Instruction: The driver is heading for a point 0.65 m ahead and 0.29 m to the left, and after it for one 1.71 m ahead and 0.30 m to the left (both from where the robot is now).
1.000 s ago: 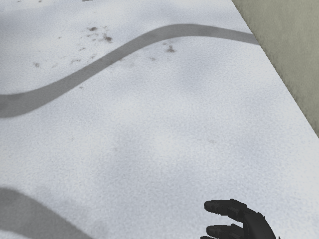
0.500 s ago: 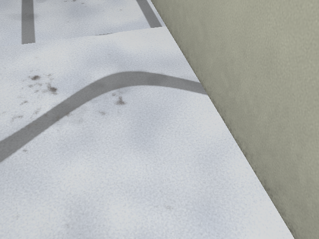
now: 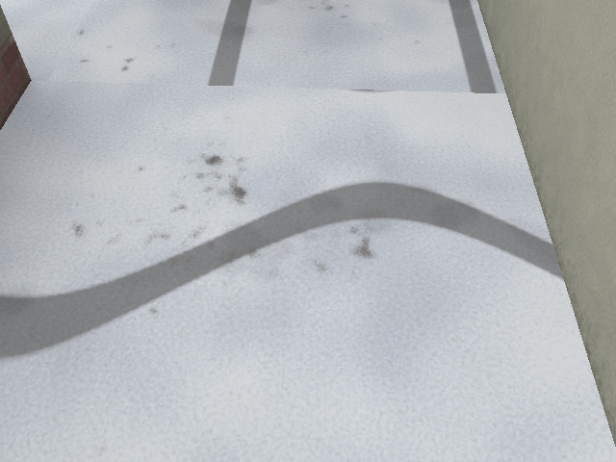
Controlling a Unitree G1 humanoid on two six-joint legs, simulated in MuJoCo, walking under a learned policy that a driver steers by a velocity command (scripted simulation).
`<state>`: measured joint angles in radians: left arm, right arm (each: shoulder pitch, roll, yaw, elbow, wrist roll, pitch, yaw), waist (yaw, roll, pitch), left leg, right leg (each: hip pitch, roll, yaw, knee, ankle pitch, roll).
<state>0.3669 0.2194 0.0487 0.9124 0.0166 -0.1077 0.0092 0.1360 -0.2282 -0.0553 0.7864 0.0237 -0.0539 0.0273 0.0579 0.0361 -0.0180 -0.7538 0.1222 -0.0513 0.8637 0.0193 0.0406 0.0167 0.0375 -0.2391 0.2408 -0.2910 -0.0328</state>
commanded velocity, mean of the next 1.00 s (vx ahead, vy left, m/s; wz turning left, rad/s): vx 0.50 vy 0.00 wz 0.57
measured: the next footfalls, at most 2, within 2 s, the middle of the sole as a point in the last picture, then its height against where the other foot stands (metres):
left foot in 0.16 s outside the picture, level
right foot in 0.66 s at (338, 432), level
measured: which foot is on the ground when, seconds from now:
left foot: up 0.00-0.14, down 0.16-0.66, up 0.68-1.00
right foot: down 0.00-0.18, up 0.20-0.64, down 0.66-1.00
